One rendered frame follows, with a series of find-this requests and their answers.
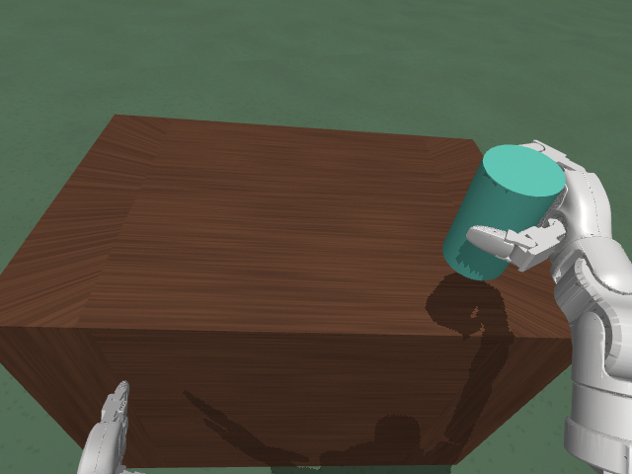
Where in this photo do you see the right robot hand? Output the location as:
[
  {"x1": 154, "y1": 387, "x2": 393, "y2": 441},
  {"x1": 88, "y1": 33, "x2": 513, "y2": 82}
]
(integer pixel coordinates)
[{"x1": 466, "y1": 140, "x2": 612, "y2": 272}]

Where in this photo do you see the can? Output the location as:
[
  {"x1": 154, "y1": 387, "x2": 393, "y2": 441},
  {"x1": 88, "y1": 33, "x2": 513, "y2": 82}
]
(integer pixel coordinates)
[{"x1": 442, "y1": 145, "x2": 566, "y2": 280}]

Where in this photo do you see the right robot arm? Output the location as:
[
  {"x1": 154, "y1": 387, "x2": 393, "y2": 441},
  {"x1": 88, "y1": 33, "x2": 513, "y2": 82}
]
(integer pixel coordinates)
[{"x1": 550, "y1": 237, "x2": 632, "y2": 474}]

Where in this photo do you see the left robot hand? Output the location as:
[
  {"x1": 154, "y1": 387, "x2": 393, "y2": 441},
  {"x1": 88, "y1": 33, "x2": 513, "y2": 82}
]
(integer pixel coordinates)
[{"x1": 77, "y1": 380, "x2": 146, "y2": 474}]

